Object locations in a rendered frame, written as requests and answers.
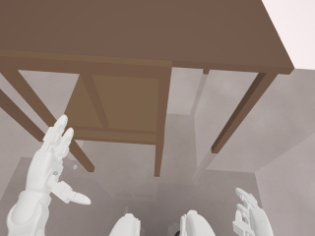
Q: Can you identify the robot left thigh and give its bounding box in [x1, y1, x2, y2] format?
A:
[109, 216, 141, 236]

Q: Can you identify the robot right hand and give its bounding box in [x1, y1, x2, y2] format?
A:
[232, 188, 274, 236]

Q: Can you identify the robot left hand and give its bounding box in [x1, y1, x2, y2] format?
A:
[26, 114, 92, 205]

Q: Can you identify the robot right thigh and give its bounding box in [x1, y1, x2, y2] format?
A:
[180, 213, 216, 236]

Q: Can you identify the robot thigh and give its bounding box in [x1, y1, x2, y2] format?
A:
[109, 216, 141, 236]
[180, 213, 216, 236]

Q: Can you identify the table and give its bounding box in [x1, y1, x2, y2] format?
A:
[0, 0, 294, 153]

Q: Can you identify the chair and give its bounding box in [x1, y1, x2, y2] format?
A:
[0, 49, 172, 177]

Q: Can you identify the left robot forearm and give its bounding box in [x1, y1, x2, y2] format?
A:
[6, 190, 52, 236]

